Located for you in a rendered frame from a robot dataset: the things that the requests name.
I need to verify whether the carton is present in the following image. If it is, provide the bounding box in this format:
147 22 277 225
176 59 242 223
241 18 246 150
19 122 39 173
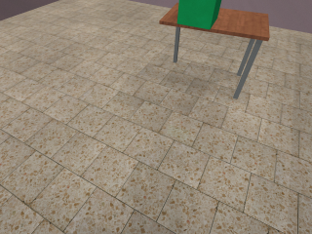
177 0 221 30

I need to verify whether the table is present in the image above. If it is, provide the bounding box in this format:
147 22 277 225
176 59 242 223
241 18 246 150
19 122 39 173
159 2 270 99

